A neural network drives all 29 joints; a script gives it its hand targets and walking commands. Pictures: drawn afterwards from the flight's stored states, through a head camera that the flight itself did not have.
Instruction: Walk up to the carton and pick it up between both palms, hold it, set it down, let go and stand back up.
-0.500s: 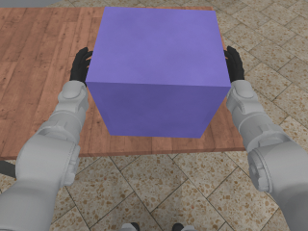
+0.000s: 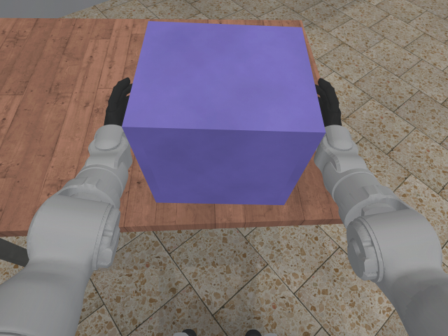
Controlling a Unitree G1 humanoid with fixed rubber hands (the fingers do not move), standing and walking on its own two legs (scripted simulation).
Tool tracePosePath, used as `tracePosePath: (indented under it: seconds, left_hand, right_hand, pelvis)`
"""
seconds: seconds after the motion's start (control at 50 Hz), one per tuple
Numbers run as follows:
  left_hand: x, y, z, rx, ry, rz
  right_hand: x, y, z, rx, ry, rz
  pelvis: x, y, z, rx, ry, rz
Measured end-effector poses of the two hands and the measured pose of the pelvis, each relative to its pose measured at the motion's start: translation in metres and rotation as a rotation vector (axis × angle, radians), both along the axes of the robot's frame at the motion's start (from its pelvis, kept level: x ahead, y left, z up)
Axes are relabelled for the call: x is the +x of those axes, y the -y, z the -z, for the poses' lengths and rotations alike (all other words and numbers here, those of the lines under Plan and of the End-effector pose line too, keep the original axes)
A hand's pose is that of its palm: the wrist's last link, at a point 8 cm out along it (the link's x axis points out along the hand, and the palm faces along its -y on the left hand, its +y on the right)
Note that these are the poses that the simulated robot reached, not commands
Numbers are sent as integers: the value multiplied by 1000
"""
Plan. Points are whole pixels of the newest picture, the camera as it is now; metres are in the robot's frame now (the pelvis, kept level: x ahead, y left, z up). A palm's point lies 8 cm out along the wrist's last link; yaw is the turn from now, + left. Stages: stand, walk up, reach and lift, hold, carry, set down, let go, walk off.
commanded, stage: reach and lift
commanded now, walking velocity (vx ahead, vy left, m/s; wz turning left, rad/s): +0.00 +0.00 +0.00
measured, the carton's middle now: (222, 122) +0.51 +0.02 +0.03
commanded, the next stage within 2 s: none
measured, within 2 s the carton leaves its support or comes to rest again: neither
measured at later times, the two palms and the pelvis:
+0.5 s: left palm (119, 124) +0.47 +0.20 +0.07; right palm (326, 125) +0.47 -0.17 +0.08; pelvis +0.00 +0.00 +0.01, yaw +0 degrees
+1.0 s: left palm (119, 129) +0.47 +0.20 +0.06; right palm (326, 141) +0.44 -0.16 +0.06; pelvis +0.02 +0.02 +0.03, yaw +0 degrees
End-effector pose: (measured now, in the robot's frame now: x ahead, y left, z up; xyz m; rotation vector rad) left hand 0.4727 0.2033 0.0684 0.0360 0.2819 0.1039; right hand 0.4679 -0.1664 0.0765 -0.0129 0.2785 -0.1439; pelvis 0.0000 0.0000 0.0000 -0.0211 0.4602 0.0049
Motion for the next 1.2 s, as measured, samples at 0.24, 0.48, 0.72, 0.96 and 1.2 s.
tracePosePath:
  seconds: [0.24,0.48,0.72,0.96,1.2]
  left_hand:
    - [1,1,1,-8,12,-2]
    - [1,1,2,-10,18,-2]
    - [-6,1,4,-28,33,27]
    - [-7,1,5,-39,38,25]
    - [-8,1,6,-22,58,33]
  right_hand:
    - [1,-1,0,-2,0,11]
    - [0,-1,1,-1,10,9]
    - [-24,-1,12,-14,98,41]
    - [-26,-2,13,-27,103,35]
    - [-27,-3,13,-72,129,28]
  pelvis:
    - [0,0,0,1,-6,-4]
    - [3,-2,-5,1,11,-7]
    - [13,-14,-22,5,110,-19]
    - [24,-23,-27,1,142,9]
    - [23,-19,-27,-3,114,10]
